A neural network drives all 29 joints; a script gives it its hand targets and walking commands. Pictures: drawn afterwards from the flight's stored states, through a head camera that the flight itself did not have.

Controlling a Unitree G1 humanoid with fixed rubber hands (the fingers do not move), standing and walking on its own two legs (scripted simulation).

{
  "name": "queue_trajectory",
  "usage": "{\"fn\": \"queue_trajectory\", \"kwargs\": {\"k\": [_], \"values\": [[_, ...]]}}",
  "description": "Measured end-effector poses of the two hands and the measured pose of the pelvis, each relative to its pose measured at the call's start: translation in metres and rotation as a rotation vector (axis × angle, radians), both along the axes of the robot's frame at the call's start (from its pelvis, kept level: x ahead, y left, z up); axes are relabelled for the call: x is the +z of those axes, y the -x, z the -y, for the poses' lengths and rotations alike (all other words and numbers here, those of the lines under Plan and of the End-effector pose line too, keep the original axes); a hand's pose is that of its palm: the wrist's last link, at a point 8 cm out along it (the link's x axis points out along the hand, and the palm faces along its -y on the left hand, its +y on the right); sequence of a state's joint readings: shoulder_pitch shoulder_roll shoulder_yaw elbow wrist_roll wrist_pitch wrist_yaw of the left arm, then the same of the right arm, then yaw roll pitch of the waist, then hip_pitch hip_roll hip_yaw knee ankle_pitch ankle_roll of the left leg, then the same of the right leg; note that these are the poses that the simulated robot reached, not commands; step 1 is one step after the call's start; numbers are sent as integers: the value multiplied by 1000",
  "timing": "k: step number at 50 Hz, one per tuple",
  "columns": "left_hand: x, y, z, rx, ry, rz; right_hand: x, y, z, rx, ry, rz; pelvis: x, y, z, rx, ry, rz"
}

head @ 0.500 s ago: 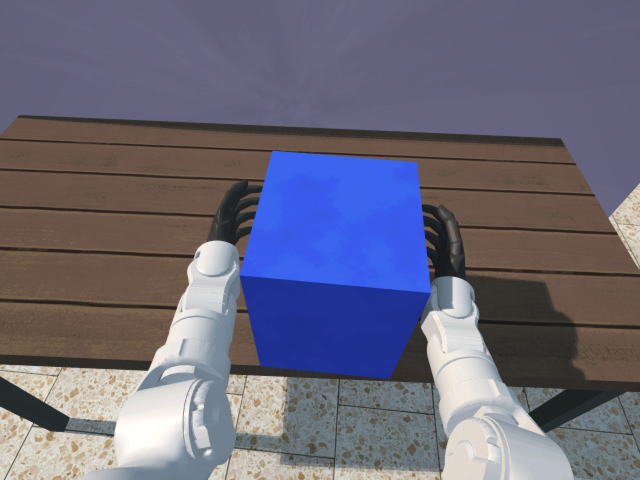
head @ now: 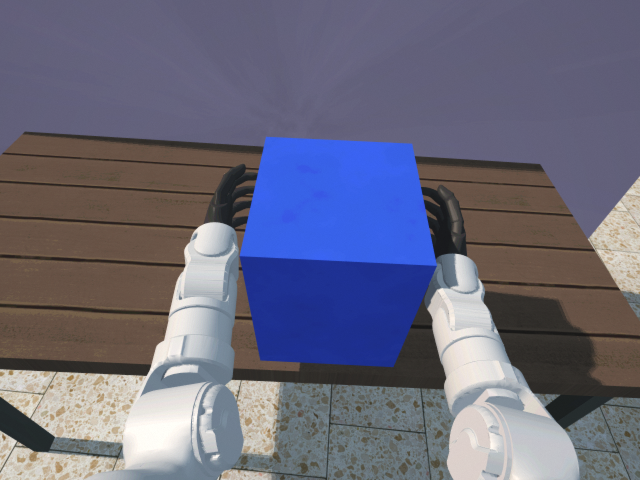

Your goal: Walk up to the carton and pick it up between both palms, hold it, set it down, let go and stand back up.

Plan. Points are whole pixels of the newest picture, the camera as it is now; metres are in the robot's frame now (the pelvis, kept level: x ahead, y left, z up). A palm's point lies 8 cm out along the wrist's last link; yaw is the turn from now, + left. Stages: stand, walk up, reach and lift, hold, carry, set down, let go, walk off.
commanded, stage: reach and lift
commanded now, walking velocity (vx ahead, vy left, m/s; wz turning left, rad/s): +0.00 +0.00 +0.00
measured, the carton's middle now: (332, 257) +0.42 +0.00 +0.06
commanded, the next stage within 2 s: hold in 2.00 s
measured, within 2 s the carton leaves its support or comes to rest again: neither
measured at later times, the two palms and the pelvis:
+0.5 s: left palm (227, 222) +0.39 +0.14 +0.14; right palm (465, 240) +0.38 -0.15 +0.14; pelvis +0.00 -0.01 +0.00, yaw +1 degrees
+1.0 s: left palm (222, 208) +0.37 +0.13 +0.19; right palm (482, 231) +0.36 -0.16 +0.17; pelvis -0.02 -0.01 +0.00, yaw +1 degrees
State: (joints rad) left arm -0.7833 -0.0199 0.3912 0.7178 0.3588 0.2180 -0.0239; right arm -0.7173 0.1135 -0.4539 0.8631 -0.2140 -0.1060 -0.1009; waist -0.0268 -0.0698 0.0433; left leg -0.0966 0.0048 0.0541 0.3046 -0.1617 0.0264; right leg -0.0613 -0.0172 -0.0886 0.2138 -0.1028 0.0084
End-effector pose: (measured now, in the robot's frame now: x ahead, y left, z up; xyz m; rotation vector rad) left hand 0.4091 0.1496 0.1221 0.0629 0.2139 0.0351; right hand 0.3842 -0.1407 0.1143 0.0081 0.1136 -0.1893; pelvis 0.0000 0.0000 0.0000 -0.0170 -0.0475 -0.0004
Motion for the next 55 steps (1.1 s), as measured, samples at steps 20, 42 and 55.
{"fn": "queue_trajectory", "kwargs": {"k": [20,42,55], "values": [[12,11,18,19,-26,10,15,2,18,32,26,22,-1,-1,15,10,-3,35],[57,36,12,39,-37,31,49,23,12,38,-8,44,-2,18,7,14,-6,104],[70,48,16,58,-29,49,64,28,17,58,-1,66,-2,18,14,17,-6,134]]}}
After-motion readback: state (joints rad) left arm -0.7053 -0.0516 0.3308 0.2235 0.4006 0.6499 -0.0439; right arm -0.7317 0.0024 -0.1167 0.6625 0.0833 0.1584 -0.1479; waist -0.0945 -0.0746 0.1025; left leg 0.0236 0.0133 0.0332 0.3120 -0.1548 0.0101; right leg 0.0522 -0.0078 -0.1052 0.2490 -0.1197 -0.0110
